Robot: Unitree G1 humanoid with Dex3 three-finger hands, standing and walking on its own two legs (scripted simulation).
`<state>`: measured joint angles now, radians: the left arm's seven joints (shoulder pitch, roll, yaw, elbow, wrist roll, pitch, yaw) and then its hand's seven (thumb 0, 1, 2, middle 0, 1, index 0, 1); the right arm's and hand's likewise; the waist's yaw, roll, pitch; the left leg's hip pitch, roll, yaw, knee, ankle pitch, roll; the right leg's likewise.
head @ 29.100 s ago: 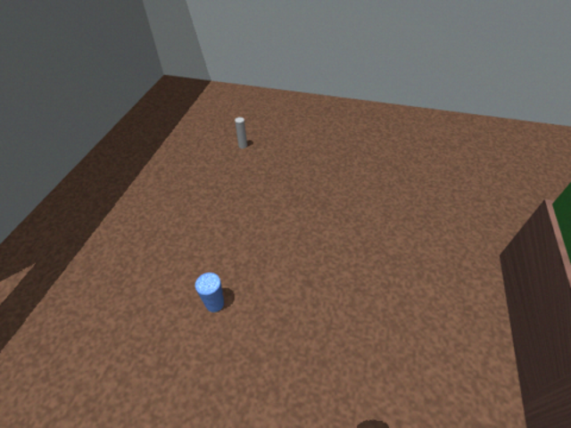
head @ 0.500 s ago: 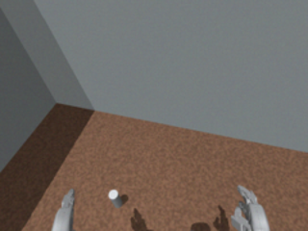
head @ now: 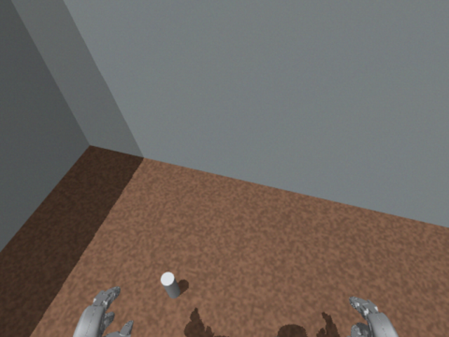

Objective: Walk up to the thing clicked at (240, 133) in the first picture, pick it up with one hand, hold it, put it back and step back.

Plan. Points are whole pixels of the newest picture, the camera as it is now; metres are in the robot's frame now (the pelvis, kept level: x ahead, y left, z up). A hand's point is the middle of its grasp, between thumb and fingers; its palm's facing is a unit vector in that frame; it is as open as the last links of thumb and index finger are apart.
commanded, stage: stand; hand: left
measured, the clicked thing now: (171, 285) +0.40 +0.23 -0.65
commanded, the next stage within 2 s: none
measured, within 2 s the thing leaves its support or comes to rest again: neither
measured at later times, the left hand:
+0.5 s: hand out of the picture +0.04 +0.25 -0.12, palm faces +0.00 -0.94 -0.34, open 7.4 cm
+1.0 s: hand out of the picture +0.03 +0.25 -0.12, palm faces -0.01 -0.94 -0.34, open 7.4 cm
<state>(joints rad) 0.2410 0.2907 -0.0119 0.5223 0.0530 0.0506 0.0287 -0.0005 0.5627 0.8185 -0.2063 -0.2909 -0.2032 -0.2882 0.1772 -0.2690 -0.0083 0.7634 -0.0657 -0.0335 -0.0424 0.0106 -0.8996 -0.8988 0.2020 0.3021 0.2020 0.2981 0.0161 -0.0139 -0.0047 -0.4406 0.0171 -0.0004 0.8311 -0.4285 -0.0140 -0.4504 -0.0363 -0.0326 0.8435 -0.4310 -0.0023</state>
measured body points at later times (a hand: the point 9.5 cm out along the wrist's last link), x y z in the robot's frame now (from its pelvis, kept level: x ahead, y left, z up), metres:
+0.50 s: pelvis -0.01 +0.01 +0.04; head -0.02 +0.00 +0.49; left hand +0.04 +0.30 -0.09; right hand +0.05 -0.27 -0.10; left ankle +0.00 +0.13 -0.70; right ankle +0.01 -0.12 -0.70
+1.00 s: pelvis -0.01 +0.00 +0.04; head -0.01 +0.00 +0.49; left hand +0.03 +0.30 -0.09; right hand +0.04 -0.29 -0.10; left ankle +0.00 +0.13 -0.70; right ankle +0.01 -0.12 -0.70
